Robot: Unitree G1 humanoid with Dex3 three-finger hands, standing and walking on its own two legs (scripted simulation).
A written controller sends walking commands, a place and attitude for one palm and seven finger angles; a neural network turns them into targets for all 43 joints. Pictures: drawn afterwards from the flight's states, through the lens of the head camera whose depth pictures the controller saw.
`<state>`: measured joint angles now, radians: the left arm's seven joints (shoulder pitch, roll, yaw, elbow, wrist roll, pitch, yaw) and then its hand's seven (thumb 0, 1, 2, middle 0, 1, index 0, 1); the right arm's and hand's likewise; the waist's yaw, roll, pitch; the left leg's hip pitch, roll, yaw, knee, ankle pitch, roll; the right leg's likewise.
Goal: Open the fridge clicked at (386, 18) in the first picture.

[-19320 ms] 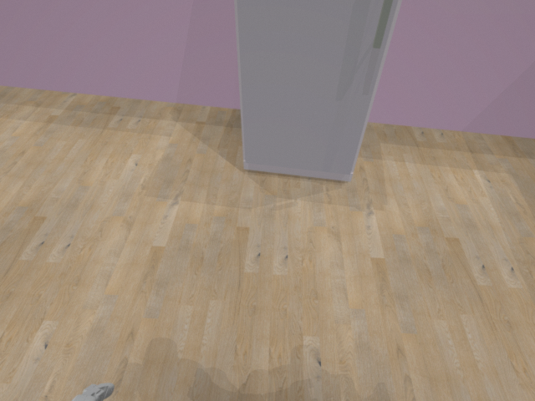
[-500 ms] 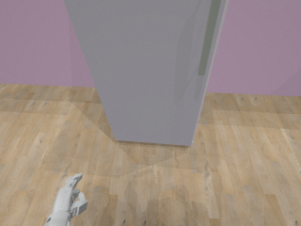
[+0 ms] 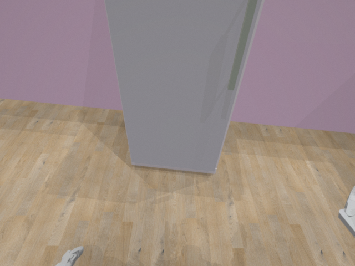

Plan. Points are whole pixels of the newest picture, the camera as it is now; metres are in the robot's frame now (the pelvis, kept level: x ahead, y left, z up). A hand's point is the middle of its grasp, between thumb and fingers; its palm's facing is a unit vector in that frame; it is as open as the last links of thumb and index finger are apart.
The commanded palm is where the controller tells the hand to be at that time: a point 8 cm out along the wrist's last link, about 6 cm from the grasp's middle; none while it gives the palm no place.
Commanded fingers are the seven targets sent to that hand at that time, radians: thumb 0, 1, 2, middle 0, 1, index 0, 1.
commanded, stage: stop stepping back and stand still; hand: right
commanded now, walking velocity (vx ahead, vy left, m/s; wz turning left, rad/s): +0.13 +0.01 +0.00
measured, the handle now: (240, 43) +0.85 -0.18 +0.17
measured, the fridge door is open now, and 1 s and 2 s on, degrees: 0 0 0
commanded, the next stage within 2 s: let the arm hang, fingers relaxed in 0.46 s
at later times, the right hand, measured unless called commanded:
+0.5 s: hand (341, 224) +0.18 -0.23 +0.15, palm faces +0.38 +0.80 -0.46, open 7.4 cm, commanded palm +0.13 -0.27 +0.17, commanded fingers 0.00 -0.90 -0.90 0.20 0.30 0.20 0.30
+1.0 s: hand out of the picture -0.05 -0.21 -0.19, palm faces +0.06 +0.98 -0.17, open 7.1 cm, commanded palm none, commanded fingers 0.00 -0.90 -0.90 0.20 0.30 0.20 0.30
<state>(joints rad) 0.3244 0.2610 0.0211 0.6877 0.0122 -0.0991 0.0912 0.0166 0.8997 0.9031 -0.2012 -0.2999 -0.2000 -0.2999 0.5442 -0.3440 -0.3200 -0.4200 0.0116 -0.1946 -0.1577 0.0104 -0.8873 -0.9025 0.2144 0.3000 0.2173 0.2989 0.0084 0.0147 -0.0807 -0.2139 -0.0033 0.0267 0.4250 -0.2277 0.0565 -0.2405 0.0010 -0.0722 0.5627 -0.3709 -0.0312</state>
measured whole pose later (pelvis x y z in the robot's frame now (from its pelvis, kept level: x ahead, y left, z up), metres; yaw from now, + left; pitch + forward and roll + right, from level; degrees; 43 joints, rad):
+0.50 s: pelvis -0.01 +0.01 +0.00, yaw +0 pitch -2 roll -1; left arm 0.23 0.19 -0.03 0.63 0.01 -0.09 0.06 0.02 0.90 0.90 -0.20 -0.30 -0.20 -0.30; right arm 0.57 -0.35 -0.34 -0.48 0.01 -0.23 -0.15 0.01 -0.89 -0.90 0.22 0.30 0.22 0.30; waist -0.01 0.00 0.03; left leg -0.20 -0.02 0.08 0.45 -0.23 0.07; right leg -0.32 -0.02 -0.05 0.65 -0.30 -0.01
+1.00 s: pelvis -0.02 -0.03 -0.01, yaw -2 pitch -2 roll +1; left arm 0.28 0.17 -0.02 1.04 0.03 0.04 0.01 0.01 0.90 0.90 -0.20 -0.30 -0.20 -0.30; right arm 0.32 -0.19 -0.02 1.08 -0.01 0.03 -0.01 0.00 -0.97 -0.90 0.21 0.30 0.21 0.30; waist -0.01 0.02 0.08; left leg -0.18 -0.01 0.11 0.40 -0.20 0.03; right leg -0.26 0.00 -0.01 0.46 -0.16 -0.03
